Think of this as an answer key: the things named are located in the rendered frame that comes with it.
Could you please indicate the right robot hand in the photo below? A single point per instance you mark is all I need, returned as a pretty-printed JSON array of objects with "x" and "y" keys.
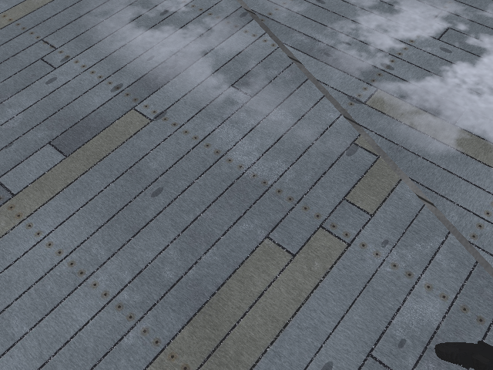
[{"x": 477, "y": 356}]

